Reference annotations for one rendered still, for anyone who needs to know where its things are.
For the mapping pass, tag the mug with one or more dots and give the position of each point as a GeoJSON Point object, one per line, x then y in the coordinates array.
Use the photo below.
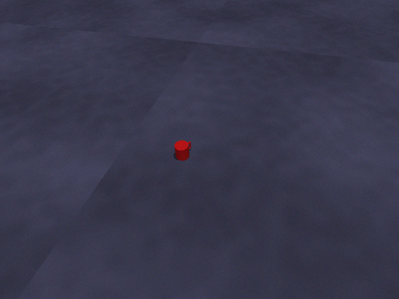
{"type": "Point", "coordinates": [182, 150]}

